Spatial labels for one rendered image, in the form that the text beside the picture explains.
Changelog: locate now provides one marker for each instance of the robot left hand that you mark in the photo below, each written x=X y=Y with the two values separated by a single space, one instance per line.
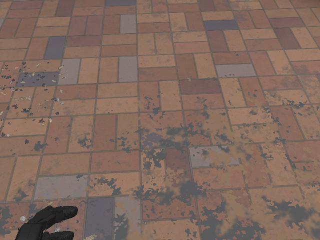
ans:
x=44 y=219

